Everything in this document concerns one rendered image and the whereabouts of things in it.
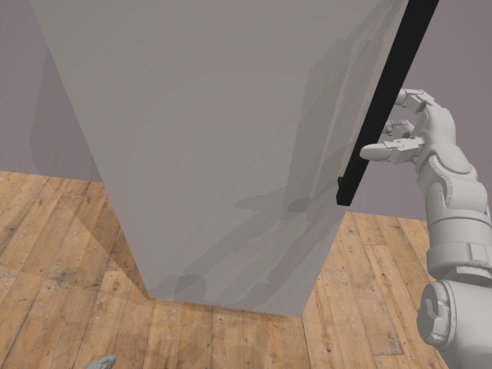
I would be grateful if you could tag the robot right forearm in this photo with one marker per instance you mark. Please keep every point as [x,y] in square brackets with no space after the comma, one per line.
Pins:
[458,217]

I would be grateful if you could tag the robot right upper arm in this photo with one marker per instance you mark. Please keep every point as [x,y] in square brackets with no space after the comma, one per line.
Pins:
[456,318]

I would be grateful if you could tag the handle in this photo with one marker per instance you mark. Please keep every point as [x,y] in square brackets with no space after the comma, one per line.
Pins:
[413,26]

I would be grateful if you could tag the robot right hand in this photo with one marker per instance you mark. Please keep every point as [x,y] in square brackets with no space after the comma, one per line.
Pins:
[435,125]

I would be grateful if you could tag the fridge door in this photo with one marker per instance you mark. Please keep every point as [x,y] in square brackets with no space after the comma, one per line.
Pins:
[220,128]

